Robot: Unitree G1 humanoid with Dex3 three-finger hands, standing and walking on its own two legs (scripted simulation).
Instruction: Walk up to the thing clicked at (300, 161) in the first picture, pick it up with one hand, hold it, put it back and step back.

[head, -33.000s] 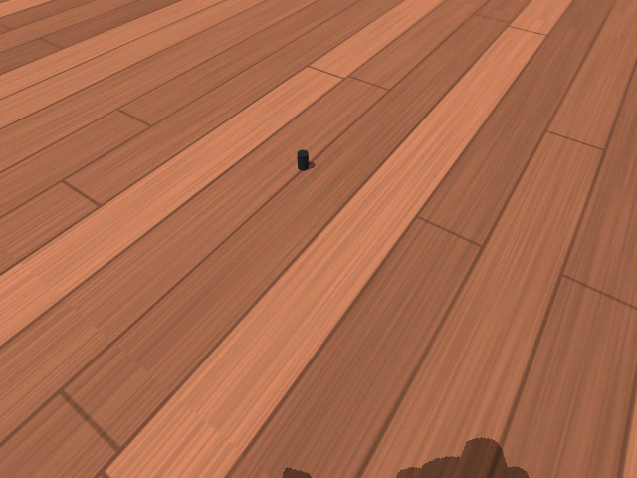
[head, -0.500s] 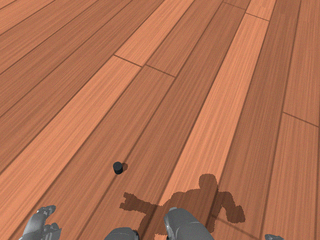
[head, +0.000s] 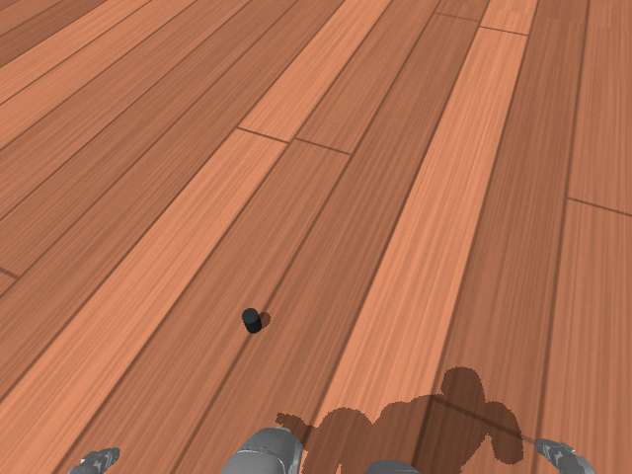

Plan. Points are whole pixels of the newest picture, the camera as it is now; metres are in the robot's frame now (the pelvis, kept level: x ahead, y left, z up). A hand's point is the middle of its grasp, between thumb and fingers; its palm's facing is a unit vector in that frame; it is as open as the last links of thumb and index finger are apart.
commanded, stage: step back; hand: left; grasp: from above
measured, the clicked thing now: (252, 321) +0.58 +0.24 -0.72
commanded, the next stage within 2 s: none
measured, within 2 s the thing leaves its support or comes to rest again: neither
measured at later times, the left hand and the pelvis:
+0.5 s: hand out of the picture -0.06 +0.26 -0.16, palm faces +0.01 -0.92 -0.38, open 7.4 cm; pelvis -0.16 -0.02 -0.01, yaw +0 degrees
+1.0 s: hand out of the picture -0.22 +0.22 -0.15, palm faces +0.08 -0.92 -0.38, open 7.4 cm; pelvis -0.33 -0.05 -0.01, yaw +6 degrees
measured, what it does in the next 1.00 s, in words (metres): walks backwards: left foot, then right foot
